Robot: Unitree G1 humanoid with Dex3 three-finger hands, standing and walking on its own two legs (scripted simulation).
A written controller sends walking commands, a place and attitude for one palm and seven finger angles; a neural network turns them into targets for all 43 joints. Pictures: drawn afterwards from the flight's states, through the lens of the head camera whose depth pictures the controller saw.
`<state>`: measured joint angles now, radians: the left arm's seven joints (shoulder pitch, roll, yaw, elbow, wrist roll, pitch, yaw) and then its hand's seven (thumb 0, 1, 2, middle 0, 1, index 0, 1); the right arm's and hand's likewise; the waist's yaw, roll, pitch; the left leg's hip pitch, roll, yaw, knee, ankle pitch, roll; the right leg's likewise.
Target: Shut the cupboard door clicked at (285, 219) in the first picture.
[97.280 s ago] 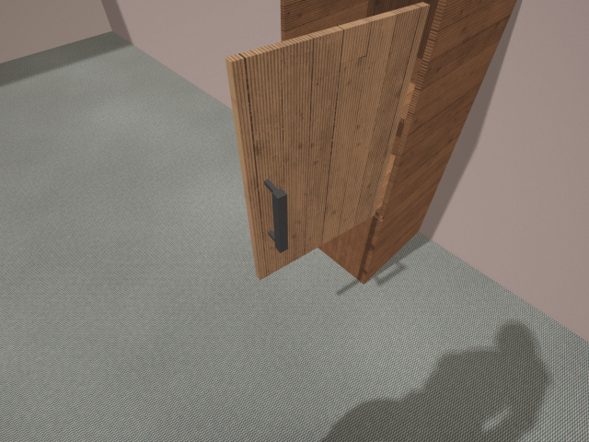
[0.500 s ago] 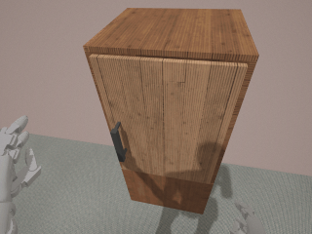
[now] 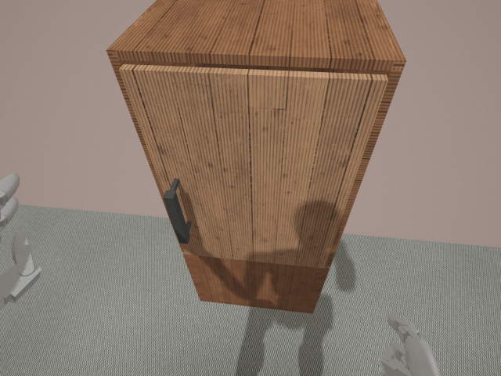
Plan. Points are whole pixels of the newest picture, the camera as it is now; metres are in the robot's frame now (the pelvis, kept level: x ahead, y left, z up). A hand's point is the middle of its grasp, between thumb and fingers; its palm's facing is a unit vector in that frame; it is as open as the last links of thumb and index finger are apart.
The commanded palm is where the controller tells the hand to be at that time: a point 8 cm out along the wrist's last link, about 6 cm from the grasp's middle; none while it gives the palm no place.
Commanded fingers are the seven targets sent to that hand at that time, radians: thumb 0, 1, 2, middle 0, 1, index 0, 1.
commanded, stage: step back with the hand held close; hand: left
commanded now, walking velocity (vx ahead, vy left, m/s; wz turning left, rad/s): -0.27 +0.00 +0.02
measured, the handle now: (180, 212) +0.48 +0.20 -0.09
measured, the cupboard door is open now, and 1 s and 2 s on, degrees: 0 0 0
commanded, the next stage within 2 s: stop stepping back and stand still in 0.90 s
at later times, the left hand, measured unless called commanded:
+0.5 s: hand out of the picture +0.10 +0.28 +0.16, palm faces +0.52 -0.73 -0.44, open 7.4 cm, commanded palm +0.03 +0.31 +0.18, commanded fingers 0.00 0.90 0.90 -0.20 -0.30 -0.20 -0.30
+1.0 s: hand out of the picture +0.02 +0.23 +0.16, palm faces +0.34 -0.83 -0.43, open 7.4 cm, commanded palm -0.07 +0.28 +0.18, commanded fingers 0.00 0.90 0.90 -0.20 -0.30 -0.20 -0.30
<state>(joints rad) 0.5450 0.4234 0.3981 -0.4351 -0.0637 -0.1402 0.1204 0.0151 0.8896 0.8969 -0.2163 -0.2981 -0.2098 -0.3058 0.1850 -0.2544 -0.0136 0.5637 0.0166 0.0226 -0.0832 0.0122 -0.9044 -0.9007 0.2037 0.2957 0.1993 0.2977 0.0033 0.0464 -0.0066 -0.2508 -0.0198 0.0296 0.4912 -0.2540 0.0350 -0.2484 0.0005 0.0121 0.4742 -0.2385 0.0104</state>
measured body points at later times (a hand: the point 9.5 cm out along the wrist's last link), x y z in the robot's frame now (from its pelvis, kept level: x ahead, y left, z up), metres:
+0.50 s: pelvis -0.09 +0.00 -0.02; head -0.09 +0.00 +0.43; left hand +0.06 +0.31 +0.19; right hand +0.09 -0.23 -0.10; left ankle +0.00 +0.10 -0.73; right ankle -0.01 -0.13 -0.74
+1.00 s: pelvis -0.21 -0.01 -0.02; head -0.16 +0.01 +0.43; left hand +0.00 +0.27 +0.18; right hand -0.01 -0.23 -0.09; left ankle -0.03 +0.10 -0.74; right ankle -0.31 -0.13 -0.74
